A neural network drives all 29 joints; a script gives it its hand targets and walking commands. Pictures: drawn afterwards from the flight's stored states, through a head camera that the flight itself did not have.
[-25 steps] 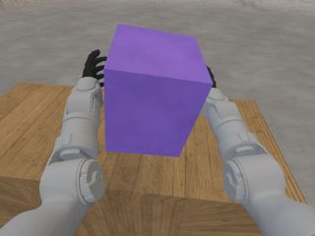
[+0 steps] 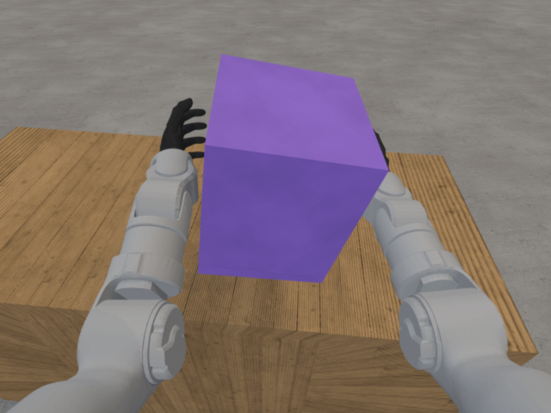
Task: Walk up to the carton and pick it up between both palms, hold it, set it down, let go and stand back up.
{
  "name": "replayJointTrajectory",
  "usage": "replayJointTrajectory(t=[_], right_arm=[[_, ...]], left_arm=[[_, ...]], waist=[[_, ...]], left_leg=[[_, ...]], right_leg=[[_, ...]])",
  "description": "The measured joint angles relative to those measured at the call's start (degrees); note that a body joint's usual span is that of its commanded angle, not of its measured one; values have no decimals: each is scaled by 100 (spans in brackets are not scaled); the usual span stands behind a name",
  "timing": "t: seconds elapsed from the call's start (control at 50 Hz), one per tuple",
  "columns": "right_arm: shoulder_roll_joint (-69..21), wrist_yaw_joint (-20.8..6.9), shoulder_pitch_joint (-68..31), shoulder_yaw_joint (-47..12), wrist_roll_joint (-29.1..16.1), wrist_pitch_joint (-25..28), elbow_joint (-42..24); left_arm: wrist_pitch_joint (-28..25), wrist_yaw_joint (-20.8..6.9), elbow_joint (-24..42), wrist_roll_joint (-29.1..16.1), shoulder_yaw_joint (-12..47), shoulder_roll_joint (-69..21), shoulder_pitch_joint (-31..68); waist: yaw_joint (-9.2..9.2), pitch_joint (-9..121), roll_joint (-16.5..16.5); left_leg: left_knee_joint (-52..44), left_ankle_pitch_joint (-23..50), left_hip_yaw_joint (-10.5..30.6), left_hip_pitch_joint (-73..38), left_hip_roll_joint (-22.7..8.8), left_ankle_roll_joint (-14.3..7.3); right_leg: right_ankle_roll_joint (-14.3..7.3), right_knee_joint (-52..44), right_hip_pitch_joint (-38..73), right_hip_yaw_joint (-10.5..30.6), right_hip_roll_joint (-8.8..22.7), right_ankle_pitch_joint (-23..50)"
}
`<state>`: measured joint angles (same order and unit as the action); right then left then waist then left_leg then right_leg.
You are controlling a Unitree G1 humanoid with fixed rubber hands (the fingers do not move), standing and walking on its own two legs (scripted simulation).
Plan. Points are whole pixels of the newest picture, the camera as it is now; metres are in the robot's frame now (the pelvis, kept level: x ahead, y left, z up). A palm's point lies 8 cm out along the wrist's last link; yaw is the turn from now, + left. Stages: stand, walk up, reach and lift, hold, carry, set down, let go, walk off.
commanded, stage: set down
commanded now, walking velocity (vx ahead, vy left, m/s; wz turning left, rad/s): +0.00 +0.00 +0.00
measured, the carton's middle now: (275, 176) +0.42 -0.04 +0.16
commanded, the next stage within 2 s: none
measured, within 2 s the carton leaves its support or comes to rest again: rests again in 1.96 s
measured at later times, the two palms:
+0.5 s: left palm (163, 181) +0.42 +0.12 +0.16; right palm (355, 184) +0.41 -0.17 +0.15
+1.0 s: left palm (192, 193) +0.43 +0.09 +0.13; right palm (367, 204) +0.42 -0.20 +0.09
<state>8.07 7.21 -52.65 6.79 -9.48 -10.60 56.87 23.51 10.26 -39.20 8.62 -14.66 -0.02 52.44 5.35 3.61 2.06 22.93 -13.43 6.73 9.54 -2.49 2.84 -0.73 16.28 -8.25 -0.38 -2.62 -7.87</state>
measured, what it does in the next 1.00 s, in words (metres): stands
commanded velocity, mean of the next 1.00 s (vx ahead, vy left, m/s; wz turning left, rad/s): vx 0.00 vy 0.00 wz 0.00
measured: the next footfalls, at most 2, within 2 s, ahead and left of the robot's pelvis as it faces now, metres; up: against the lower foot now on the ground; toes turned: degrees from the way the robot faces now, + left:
none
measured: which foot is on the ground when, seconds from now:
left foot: down 0.00-1.00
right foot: down 0.00-1.00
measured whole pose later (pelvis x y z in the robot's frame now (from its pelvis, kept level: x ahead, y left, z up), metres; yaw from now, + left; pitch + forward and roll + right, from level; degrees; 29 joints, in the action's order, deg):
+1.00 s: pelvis +0.00 +0.00 +0.00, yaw -3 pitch +7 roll +0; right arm 5.9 -0.4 -50.6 23.9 10.4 -0.4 61.7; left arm 10.9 9.8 -46.7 15.3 -24.9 -7.0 50.9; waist -0.3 3.3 2.2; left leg 17.9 -10.6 2.2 13.9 -2.8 3.0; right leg -1.1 16.8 -16.4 0.7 -2.0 -6.9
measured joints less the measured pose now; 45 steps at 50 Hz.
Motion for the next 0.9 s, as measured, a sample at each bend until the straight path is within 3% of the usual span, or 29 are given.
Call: replayJointTrajectory(t=[0.12,0.26,0.34,0.46,0.66,0.9], right_arm=[[22,-95,-190,250,449,-151,282],[-187,-192,-207,857,1140,203,496],[-353,-228,-229,1339,1553,404,574],[-511,-327,-161,1868,1992,601,638],[-369,-556,3,1856,1833,840,857],[-186,-734,180,1591,1756,942,613]], left_arm=[[-255,-173,-727,426,-763,-197,355],[-672,-223,-1026,350,-1078,-214,393],[-844,-268,-1139,313,-1043,-140,397],[-963,-275,-1163,365,-853,-106,252],[-979,-118,-880,623,-761,-381,-170],[-1095,-16,-682,634,-925,-667,-225]], waist=[[-239,-2,152],[-526,60,31],[-536,91,-135],[-388,190,-394],[-220,203,-367],[-434,-25,25]], left_leg=[[-379,224,-225,-147,33,-25],[-529,402,-243,79,24,27],[-529,450,-145,230,27,59],[-478,412,-32,326,31,81],[-317,151,-177,132,5,17],[-397,171,-425,239,-13,-19]], right_leg=[[20,61,-126,195,53,54],[-20,72,-426,183,56,149],[-48,57,-531,68,67,170],[-70,44,-552,-77,82,118],[-22,36,-326,-5,68,-11],[-1,81,-576,124,73,22]])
